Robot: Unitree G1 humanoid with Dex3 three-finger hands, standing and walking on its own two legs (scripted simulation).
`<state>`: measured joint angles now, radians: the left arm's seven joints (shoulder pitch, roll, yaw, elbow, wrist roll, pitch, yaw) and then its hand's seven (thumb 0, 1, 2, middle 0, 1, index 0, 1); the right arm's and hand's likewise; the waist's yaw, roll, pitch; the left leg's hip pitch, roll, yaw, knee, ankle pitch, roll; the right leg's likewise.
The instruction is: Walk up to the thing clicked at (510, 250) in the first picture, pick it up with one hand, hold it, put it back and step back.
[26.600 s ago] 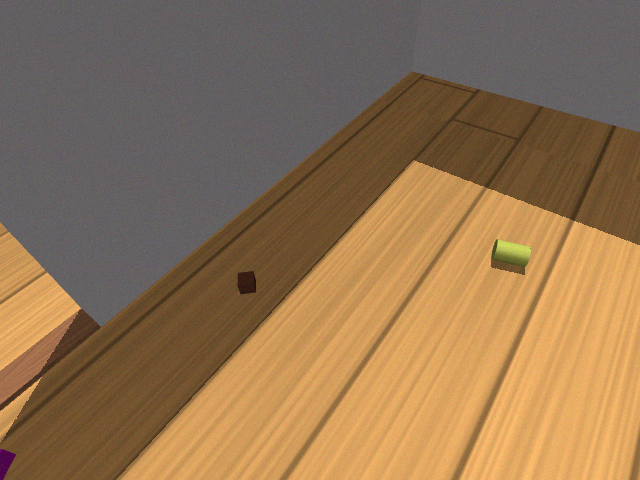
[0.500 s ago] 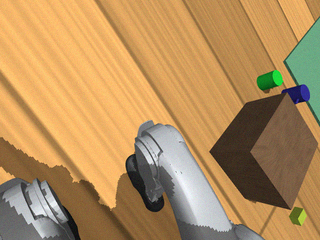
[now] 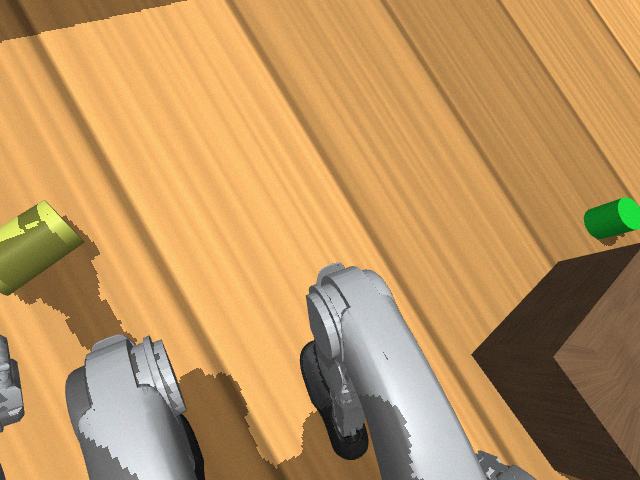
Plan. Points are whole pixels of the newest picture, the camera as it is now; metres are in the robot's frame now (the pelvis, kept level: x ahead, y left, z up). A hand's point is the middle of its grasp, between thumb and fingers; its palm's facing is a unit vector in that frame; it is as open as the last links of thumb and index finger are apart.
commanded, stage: withdraw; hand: left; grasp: from above
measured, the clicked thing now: (27, 246) +0.48 +0.31 -0.29
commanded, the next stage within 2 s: home in 0.50 s
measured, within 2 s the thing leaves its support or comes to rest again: neither
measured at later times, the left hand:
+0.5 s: hand out of the picture +0.45 +0.32 -0.14, palm faces -0.42 -0.07 -0.91, open 14.0 cm
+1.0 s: hand out of the picture +0.39 +0.29 +0.00, palm faces -0.33 -0.43 -0.84, open 10.5 cm
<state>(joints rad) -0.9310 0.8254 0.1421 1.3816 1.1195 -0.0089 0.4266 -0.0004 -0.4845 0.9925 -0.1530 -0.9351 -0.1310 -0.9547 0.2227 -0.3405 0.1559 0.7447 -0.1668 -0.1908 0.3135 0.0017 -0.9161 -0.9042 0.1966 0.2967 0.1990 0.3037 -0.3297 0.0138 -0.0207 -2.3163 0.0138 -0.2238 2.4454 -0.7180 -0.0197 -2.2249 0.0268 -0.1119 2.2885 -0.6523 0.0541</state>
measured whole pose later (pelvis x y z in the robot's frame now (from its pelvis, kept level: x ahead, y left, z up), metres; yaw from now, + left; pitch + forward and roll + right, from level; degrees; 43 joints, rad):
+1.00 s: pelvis +0.00 +0.00 +0.11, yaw +7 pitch +35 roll -6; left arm -0.58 0.52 0.03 0.80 0.76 0.04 0.06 0.00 0.28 0.86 -0.22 -0.46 -0.21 -0.47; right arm 0.22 -0.29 0.00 0.62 -0.03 0.05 0.10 0.00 -0.90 -0.89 0.20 0.30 0.20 0.30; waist -0.12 0.07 -0.19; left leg -2.01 0.02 -0.09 2.07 -0.68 -0.01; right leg -1.97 -0.01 -0.03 2.00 -0.66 0.05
